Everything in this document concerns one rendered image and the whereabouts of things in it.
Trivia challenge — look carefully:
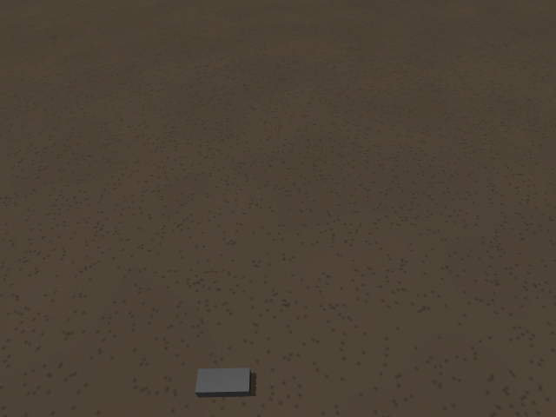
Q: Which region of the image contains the carton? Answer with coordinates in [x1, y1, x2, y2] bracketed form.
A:
[195, 367, 251, 398]

